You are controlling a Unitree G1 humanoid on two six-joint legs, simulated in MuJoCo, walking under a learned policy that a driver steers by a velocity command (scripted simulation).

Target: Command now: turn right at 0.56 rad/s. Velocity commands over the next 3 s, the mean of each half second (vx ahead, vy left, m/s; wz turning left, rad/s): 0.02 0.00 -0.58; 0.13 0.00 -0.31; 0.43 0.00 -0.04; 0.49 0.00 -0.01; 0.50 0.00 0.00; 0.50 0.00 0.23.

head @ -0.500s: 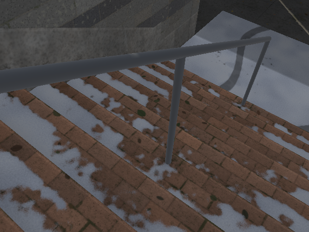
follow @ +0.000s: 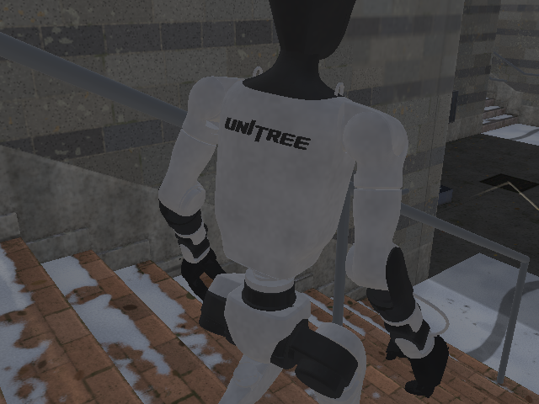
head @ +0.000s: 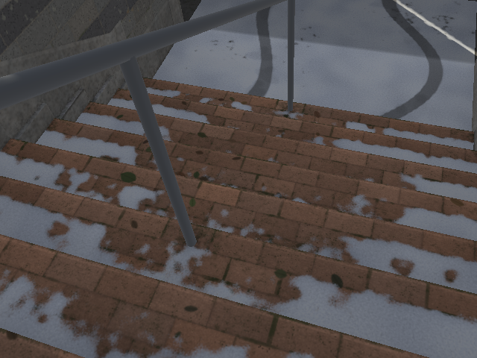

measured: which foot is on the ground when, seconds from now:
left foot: up 0.00-0.60, down 0.62-1.00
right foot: down 0.00-0.62, up 0.64-1.00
